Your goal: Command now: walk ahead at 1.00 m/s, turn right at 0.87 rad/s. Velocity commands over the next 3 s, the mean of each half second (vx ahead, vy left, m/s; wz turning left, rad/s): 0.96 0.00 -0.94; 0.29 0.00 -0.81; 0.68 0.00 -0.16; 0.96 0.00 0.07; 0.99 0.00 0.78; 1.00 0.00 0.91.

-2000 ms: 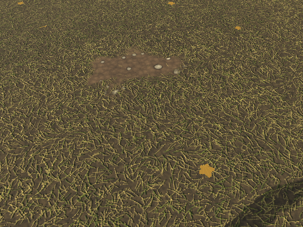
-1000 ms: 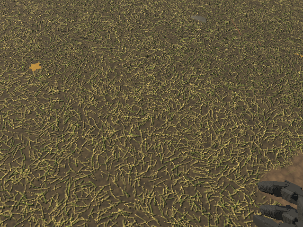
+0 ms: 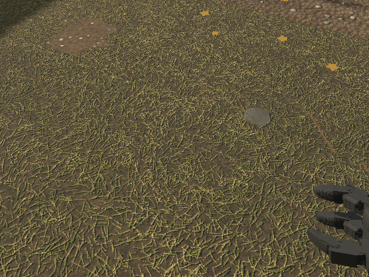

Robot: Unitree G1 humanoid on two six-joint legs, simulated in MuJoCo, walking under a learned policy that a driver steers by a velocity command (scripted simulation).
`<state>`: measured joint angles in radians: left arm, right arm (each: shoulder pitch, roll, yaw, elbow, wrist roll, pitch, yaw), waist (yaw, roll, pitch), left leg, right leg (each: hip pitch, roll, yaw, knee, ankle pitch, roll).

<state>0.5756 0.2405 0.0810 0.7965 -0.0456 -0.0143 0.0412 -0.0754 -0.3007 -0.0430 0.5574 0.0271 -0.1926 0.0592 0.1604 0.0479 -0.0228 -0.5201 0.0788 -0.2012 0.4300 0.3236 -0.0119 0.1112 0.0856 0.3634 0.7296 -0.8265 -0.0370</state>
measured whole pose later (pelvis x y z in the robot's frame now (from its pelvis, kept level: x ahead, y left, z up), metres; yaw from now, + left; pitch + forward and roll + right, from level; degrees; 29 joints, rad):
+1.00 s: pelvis +0.73 -0.05 -0.18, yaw -54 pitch +0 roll -4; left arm 0.24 0.28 0.06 0.63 -0.01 0.03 0.08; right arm 0.20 -0.30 -0.08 0.73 -0.01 -0.06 0.06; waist 0.02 0.05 -0.04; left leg -0.25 0.02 -0.14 0.25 0.19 -0.04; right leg -0.40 0.25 0.25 1.35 -0.83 -0.02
